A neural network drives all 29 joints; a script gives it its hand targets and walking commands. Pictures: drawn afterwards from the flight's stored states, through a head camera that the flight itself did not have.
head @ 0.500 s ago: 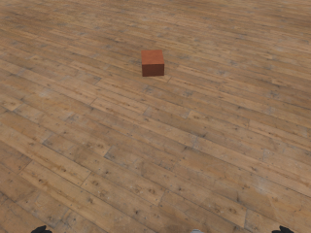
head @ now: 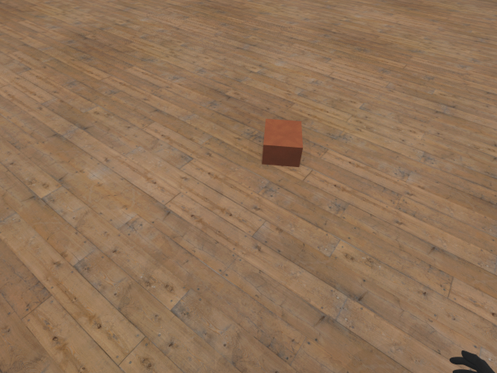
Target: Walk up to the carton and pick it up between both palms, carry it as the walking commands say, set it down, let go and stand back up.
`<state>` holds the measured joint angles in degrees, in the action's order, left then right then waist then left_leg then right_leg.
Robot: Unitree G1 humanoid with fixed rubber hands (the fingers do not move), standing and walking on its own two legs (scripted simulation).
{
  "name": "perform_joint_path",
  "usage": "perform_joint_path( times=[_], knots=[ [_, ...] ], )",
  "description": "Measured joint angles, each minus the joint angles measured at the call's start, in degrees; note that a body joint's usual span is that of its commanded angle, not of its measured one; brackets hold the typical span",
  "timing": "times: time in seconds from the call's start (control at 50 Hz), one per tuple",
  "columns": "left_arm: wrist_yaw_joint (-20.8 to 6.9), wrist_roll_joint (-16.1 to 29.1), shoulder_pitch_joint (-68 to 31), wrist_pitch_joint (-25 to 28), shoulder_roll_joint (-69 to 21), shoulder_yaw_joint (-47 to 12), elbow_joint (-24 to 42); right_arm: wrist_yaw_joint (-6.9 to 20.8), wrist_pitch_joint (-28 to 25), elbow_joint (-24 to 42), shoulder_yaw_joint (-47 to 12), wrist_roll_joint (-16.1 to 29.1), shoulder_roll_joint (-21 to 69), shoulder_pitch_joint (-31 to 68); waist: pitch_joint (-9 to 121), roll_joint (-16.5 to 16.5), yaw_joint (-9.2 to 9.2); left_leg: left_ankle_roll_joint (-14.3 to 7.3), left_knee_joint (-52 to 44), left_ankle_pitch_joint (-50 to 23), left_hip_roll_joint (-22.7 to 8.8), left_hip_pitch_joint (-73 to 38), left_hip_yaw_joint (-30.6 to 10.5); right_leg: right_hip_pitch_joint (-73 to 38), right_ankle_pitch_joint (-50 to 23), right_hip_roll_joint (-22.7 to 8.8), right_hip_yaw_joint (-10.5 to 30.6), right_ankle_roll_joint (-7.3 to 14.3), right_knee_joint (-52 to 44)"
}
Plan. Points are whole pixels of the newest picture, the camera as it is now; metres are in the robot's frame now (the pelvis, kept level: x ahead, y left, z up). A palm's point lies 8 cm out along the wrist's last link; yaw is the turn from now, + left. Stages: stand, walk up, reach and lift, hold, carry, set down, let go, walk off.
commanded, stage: walk up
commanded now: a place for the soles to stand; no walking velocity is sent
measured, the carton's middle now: (282, 142) +1.59 -0.12 -0.68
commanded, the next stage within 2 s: none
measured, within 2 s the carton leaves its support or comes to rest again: neither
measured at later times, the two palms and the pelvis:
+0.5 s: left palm (93, 277) +0.31 +0.33 -0.08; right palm (439, 253) +0.41 -0.37 -0.06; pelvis +0.26 -0.02 -0.01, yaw +1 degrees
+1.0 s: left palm (136, 190) +0.56 +0.33 -0.08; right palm (401, 171) +0.66 -0.36 -0.06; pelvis +0.52 -0.03 -0.01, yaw +1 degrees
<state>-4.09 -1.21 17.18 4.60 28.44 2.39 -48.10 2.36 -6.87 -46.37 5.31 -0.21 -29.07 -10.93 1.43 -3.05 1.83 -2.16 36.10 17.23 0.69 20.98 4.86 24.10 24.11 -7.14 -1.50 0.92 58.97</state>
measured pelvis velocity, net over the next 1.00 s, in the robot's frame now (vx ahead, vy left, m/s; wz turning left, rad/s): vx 0.52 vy -0.03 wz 0.01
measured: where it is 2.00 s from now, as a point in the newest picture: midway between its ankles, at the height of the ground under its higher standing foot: (278, 228)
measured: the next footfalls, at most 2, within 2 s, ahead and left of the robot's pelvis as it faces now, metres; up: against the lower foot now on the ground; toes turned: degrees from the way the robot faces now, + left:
right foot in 0.20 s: +0.26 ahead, -0.18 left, +0.00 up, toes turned -5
left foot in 0.46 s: +0.39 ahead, +0.10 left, +0.00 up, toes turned +6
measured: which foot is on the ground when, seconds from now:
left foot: down 0.00-0.20, up 0.22-0.44, down 0.46-0.72, up 0.74-0.96, down 0.98-1.00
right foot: up 0.00-0.18, down 0.20-0.46, up 0.48-0.70, down 0.72-0.98, up 1.00-1.00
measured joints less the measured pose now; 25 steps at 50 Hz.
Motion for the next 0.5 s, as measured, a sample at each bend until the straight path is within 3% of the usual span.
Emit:
perform_joint_path(
  times=[0.08, 0.14, 0.2, 0.26, 0.3, 0.34, 0.42, 0.46, 0.5],
  knots=[
    [-0.4, 0.4, -3.8, 0.7, -0.6, 0.0, 0.9, -0.3, 0.3, -0.4, -0.5, -0.2, 1.1, -3.3, -2.0, -0.7, -3.16, 0.8, -2.9, 0.7, -0.3, -5.3, -0.1, 5.9, -1.6, -0.3, 0.2, -1.4, -5.9],
    [-1.1, 0.5, -5.8, 0.9, -0.7, 0.5, 1.4, -0.1, 0.6, -0.7, -0.4, -0.2, 0.3, -5.7, -2.9, 0.7, -5.16, 1.6, -2.9, 3.8, -1.4, -8.4, -0.5, 6.9, -8.3, -0.3, -0.4, -0.9, -15.7],
    [-1.2, -0.1, -7.1, 1.5, 0.4, 1.7, 2.0, 0.0, 0.8, -0.9, -0.4, 0.0, -0.7, -8.1, -2.4, 2.5, -5.83, 1.6, 3.3, 9.7, -3.3, -8.8, -1.6, 4.5, -13.6, 1.0, -1.2, 0.2, -22.2],
    [-0.1, 0.0, -7.7, 1.8, 0.7, 2.6, 3.1, -0.4, 1.4, -1.8, -0.7, -0.2, -0.2, -7.9, -2.6, 4.6, -4.65, 0.1, 22.4, 10.1, -3.5, -1.6, -5.0, 3.4, -10.4, 2.2, -3.0, -1.3, -17.4],
    [0.5, 0.5, -6.8, 1.5, 0.5, 2.7, 3.4, -0.5, 1.3, -2.2, -1.3, -0.3, 0.3, -6.7, -2.4, 5.3, -3.27, 0.0, 28.0, 7.7, -3.2, 2.8, -5.2, 0.2, -8.8, 2.6, -3.7, -1.3, -18.8],
    [0.6, 0.5, -5.4, 1.0, 0.7, 2.8, 3.3, -0.2, 0.8, -2.3, -1.8, 0.0, 1.0, -5.2, -2.1, 5.1, -1.75, 0.4, 24.6, 7.4, -3.8, 5.8, -4.0, -2.8, -7.6, 2.7, -4.1, -0.9, -20.8],
    [0.1, 0.6, -2.3, 0.4, 2.1, 2.6, 3.0, 0.7, -0.1, -1.7, -2.0, -0.1, 1.9, -2.4, -1.9, 3.0, 0.84, 0.9, 8.3, 3.8, -4.2, 7.6, -1.2, -7.5, -4.7, 2.0, -4.3, -0.5, -23.0],
    [-0.1, 0.6, -0.2, 0.1, 2.5, 2.2, 2.9, 0.6, -0.7, -1.0, -1.6, -0.5, 0.8, -1.8, -1.4, 2.4, 1.65, 0.0, 0.4, 0.3, -3.6, 5.8, -0.8, -7.8, -1.1, 1.6, -3.6, 0.6, -19.6],
    [0.0, 0.8, 0.6, -0.6, 1.6, 1.8, 2.2, -0.1, -1.0, -0.4, -0.6, -1.0, -0.3, -1.2, -1.0, 2.3, 1.22, 0.2, 2.7, -6.4, -3.4, 6.4, -0.6, -4.5, 1.7, 1.8, -1.8, 1.3, -9.7]
  ],
)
